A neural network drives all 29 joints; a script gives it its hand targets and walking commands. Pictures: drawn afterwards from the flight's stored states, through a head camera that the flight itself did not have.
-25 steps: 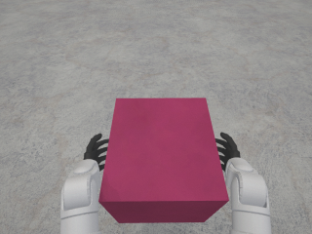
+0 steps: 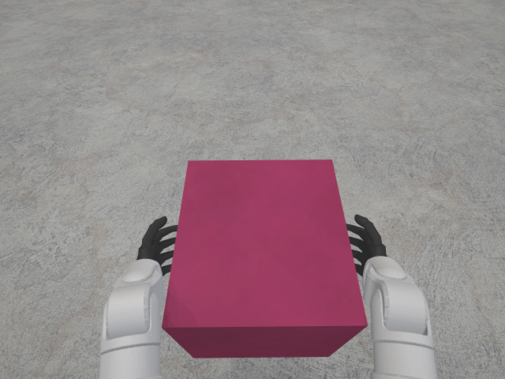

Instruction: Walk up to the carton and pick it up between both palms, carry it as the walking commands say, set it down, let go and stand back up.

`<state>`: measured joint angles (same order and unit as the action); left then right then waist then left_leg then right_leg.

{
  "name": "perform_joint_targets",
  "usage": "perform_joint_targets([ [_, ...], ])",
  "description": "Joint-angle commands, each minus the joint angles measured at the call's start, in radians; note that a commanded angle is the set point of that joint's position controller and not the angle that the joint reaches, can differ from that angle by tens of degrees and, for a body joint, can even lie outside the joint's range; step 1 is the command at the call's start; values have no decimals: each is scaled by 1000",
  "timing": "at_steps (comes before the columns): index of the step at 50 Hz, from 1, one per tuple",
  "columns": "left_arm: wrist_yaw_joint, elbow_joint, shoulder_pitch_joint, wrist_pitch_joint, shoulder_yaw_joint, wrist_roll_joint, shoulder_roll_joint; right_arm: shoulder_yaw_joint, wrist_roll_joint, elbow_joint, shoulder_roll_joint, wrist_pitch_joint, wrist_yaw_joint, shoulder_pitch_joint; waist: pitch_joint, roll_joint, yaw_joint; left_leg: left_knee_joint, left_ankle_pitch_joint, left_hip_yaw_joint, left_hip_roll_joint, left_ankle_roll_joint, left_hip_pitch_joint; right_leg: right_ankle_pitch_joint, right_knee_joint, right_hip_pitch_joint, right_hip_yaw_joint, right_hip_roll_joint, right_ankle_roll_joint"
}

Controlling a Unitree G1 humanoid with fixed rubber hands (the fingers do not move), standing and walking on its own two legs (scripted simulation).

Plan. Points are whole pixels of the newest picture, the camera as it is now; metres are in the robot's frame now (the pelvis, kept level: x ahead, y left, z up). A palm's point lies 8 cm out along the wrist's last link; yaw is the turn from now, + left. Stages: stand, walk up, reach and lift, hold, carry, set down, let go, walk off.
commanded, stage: carry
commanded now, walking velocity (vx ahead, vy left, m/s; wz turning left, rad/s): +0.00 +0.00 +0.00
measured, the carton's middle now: (260, 261) +0.31 +0.00 -0.02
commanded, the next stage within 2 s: hold in 0.36 s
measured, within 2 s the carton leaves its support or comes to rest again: neither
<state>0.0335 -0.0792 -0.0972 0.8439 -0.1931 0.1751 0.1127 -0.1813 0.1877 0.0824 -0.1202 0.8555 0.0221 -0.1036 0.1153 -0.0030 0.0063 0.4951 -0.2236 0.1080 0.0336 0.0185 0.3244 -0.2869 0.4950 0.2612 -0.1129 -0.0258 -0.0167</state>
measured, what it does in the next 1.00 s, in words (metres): stands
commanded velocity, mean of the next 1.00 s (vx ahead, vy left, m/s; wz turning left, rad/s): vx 0.00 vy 0.00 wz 0.00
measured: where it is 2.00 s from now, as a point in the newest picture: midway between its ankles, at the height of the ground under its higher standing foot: outside the picture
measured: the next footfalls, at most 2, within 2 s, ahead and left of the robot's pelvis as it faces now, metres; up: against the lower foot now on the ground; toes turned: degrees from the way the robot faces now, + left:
none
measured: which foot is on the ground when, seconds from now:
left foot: down 0.00-1.00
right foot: down 0.00-1.00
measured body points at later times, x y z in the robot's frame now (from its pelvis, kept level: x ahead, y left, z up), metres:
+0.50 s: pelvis +0.00 -0.01 +0.01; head +0.00 +0.00 +0.46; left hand +0.27 +0.17 +0.03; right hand +0.28 -0.17 +0.03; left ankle +0.02 +0.11 -0.74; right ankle -0.02 -0.11 -0.74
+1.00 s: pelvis -0.03 +0.00 +0.01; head -0.08 +0.00 +0.45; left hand +0.27 +0.17 +0.05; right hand +0.27 -0.17 +0.05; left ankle +0.02 +0.11 -0.74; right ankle -0.02 -0.11 -0.74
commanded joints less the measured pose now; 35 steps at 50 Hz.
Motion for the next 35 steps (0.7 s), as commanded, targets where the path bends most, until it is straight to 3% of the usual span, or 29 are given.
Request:
perform_joint_targets([
  [1, 144, -52, -388, -16, 566, -220, 623, 570, -227, 60, -632, -27, 146, -396, 180, 1, -1, -54, 186, -100, 110, 27, -106, 216, -71, -37, 91, -115, -19],
  [18, 137, -45, -381, -31, 561, -217, 612, 559, -227, 51, -620, -44, 139, -394, 189, 1, -3, -45, 208, -99, 111, 30, -103, 240, -65, -46, 88, -117, -21],
  [19, 131, 219, -283, -52, 381, -100, 524, 404, -145, -272, -573, -64, 138, -316, -82, 65, -46, -113, 235, -141, -115, 43, -245, 298, -122, -83, 177, 89, -23],
  [20, 120, 103, -308, -101, 421, -87, 508, 441, -153, -158, -576, -124, 133, -357, -33, 52, -32, -110, 284, -154, -115, 44, -306, 325, -131, -108, 196, 89, -16],
  [22, 115, 8, -307, -132, 506, -134, 547, 518, -193, -39, -605, -165, 128, -365, 95, 17, -45, -115, 449, -160, -110, 22, -407, 519, -113, -178, 197, 91, -11],
  [24, 114, -98, -344, -146, 584, -189, 574, 580, -213, 44, -606, -187, 124, -378, 192, -15, -36, -112, 608, -183, -105, 1, -486, 643, -119, -225, 209, 94, -10],
  [25, 108, -87, -357, -145, 559, -182, 515, 514, -187, -9, -549, -189, 111, -357, 149, -6, -20, -124, 569, -184, -96, -7, -507, 525, -156, -186, 198, 101, -15],
  [26, 105, -41, -373, -144, 519, -154, 496, 512, -162, -28, -518, -194, 112, -390, 93, -47, -38, -143, 396, -152, -114, -16, -438, 392, -171, -166, 204, 97, -25],
  [27, 105, -34, -365, -145, 530, -150, 494, 521, -160, -26, -519, -195, 112, -369, 44, -33, -25, -155, 350, -150, -112, -12, -402, 361, -176, -171, 200, 99, -23],
  [30, 101, -51, -308, -136, 541, -174, 502, 542, -174, -6, -520, -185, 114, -329, 91, -14, -34, -169, 423, -166, -104, -8, -463, 458, -182, -203, 198, 102, -10],
  [35, 109, 14, -358, -128, 498, -158, 477, 506, -155, -55, -508, -175, 116, -369, 22, 12, -27, -188, 244, -150, -107, 3, -426, 293, -212, -166, 190, 92, -16],
])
